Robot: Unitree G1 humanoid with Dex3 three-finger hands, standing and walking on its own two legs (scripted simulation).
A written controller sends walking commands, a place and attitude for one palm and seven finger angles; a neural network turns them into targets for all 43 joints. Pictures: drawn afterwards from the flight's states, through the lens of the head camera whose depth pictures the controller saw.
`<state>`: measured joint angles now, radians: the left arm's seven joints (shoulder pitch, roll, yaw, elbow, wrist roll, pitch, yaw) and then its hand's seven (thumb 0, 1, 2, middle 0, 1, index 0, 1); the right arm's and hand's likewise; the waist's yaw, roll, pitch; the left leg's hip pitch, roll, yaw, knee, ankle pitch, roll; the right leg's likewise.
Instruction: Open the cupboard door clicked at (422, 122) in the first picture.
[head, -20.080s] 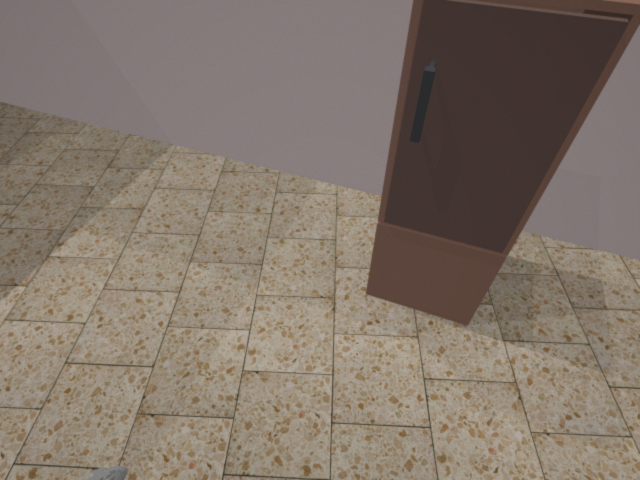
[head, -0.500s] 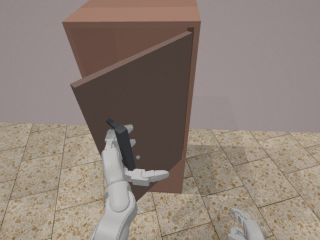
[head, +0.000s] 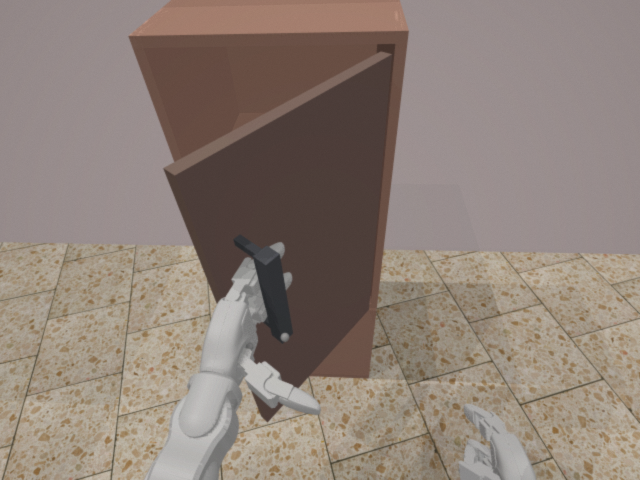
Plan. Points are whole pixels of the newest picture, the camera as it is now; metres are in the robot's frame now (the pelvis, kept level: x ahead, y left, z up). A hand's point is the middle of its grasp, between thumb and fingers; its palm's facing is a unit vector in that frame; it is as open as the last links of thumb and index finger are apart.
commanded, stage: slide the hand sideways off the handle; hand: left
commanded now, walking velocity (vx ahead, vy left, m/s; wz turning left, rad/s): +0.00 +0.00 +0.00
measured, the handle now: (264, 291) +0.32 +0.09 +0.10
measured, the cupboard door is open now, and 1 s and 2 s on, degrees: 53 53 53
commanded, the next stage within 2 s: draw the hand back to the body in 0.98 s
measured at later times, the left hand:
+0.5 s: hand (258, 373) +0.22 +0.08 +0.10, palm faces -0.05 -1.00 +0.00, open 16.3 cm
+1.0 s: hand (214, 413) +0.18 +0.12 +0.09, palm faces -0.03 -1.00 -0.03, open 16.3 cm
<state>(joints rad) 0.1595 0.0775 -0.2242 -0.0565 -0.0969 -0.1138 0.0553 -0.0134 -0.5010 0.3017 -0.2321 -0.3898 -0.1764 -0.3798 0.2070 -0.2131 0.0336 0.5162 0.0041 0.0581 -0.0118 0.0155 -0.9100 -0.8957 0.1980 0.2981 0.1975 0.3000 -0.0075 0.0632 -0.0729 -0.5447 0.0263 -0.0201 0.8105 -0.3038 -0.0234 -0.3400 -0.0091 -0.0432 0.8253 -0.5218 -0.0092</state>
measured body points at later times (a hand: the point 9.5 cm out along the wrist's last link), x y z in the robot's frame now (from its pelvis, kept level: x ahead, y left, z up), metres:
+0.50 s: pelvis +0.00 -0.01 +0.00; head +0.00 -0.03 +0.45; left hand +0.21 +0.13 +0.10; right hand +0.18 -0.23 -0.08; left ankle +0.07 +0.13 -0.70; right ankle -0.05 -0.11 -0.70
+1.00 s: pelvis +0.01 -0.01 -0.01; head +0.01 -0.04 +0.44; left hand +0.17 +0.17 +0.09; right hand +0.20 -0.24 -0.08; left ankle +0.07 +0.13 -0.70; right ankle -0.05 -0.11 -0.70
